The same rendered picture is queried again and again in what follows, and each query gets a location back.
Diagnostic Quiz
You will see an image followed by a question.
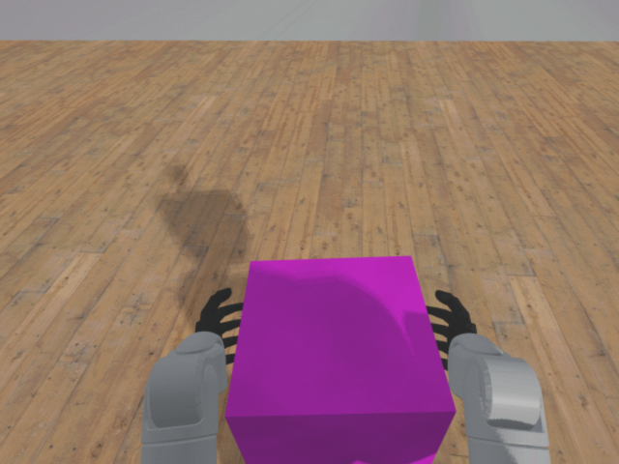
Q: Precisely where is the right robot forearm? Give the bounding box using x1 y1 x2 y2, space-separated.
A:
448 333 551 464

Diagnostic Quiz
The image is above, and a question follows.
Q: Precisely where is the robot right hand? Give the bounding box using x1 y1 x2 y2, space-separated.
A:
426 290 477 371

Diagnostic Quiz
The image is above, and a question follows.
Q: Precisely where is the carton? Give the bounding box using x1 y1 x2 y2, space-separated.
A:
225 256 456 464

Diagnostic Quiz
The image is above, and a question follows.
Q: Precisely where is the left robot forearm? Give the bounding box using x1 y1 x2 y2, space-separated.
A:
140 332 227 464

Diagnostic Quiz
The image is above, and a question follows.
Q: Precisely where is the robot left hand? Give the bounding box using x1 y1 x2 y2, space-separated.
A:
195 288 244 364

